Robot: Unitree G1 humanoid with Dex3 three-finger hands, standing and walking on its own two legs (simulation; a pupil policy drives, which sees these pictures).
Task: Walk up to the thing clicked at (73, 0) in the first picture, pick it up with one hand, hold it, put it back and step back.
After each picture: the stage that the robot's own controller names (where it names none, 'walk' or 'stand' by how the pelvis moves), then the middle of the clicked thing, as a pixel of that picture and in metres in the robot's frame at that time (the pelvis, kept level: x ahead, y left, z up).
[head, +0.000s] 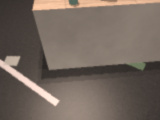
stand; out of the picture +1.09 +0.09 -0.04
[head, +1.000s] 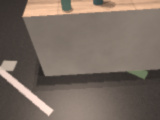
walk; (65, 0) +0.98 +0.16 -0.02
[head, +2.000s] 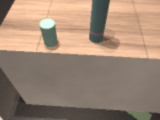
walk; (49, 33) +0.58 +0.21 -0.01
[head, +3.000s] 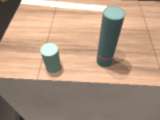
stand; (51, 58) +0.45 +0.15 -0.01
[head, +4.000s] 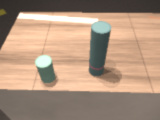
stand; (46, 69) +0.44 +0.18 -0.04
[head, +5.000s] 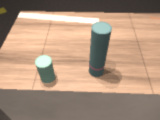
stand; (45, 69) +0.44 +0.18 -0.04
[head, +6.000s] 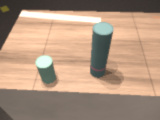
stand; (46, 70) +0.43 +0.18 -0.04
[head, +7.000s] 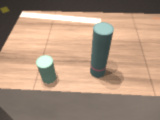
stand; (47, 70) +0.44 +0.17 -0.04
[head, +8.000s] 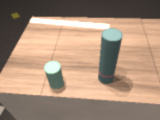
rise first; (54, 75) +0.42 +0.16 -0.04
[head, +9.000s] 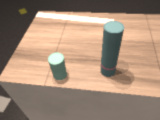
go down; (58, 67) +0.45 +0.16 -0.03
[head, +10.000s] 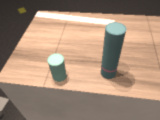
go down; (57, 68) +0.45 +0.15 -0.03
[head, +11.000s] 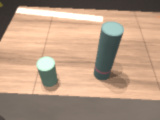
go down; (47, 72) +0.41 +0.15 -0.02
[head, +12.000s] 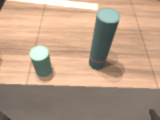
close in; (41, 62) +0.44 +0.15 -0.01
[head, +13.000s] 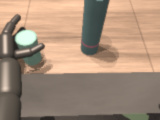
close; (29, 48) +0.46 +0.17 +0.03
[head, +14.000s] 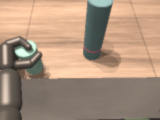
lift; (30, 58) +0.43 +0.17 +0.02
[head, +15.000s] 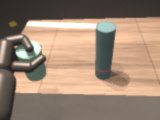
lift; (32, 62) +0.34 +0.17 +0.17
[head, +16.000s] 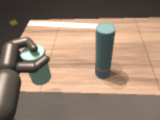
hold; (37, 65) +0.34 +0.16 +0.14
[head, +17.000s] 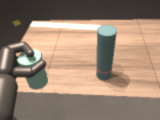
hold; (34, 70) +0.33 +0.17 +0.14
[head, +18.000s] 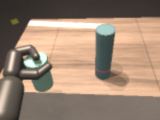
hold; (40, 72) +0.33 +0.15 +0.12
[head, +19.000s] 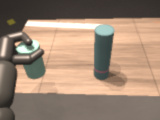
crouch; (32, 60) +0.37 +0.18 +0.14
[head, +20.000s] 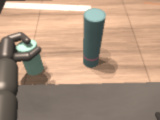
lower; (31, 57) +0.43 +0.17 +0.04
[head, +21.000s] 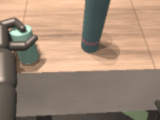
lower; (25, 45) +0.47 +0.17 +0.04
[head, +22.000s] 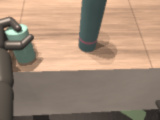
lower; (21, 44) +0.47 +0.18 +0.04
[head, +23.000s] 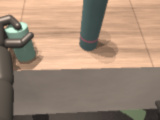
lower; (21, 42) +0.47 +0.18 +0.05
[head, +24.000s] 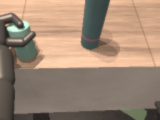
loosen; (23, 41) +0.47 +0.17 +0.05
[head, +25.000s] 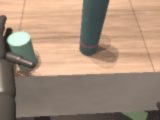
withdraw; (23, 51) +0.44 +0.17 +0.03
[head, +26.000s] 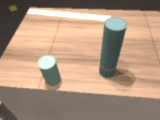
sink last; (50, 71) +0.41 +0.16 +0.00
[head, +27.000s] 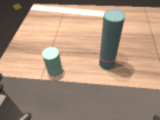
stand; (52, 62) +0.45 +0.16 +0.00
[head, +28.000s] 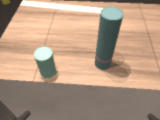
stand; (45, 63) +0.43 +0.17 +0.01
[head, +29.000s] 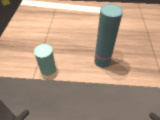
stand; (45, 60) +0.44 +0.17 +0.02
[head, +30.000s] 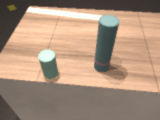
stand; (48, 64) +0.45 +0.17 -0.01
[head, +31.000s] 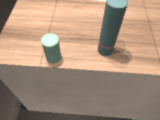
walk; (51, 49) +0.48 +0.14 -0.01
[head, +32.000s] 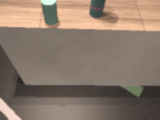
walk; (49, 11) +0.68 +0.17 -0.02
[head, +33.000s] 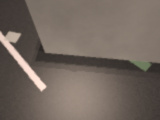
walk; out of the picture +1.01 +0.15 -0.01
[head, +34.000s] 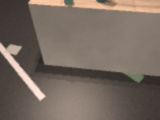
stand; out of the picture +1.06 +0.12 -0.03
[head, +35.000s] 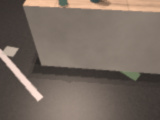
stand; out of the picture +1.07 +0.15 -0.04
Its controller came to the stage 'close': yes
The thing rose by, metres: 0.20
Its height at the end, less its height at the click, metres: +0.00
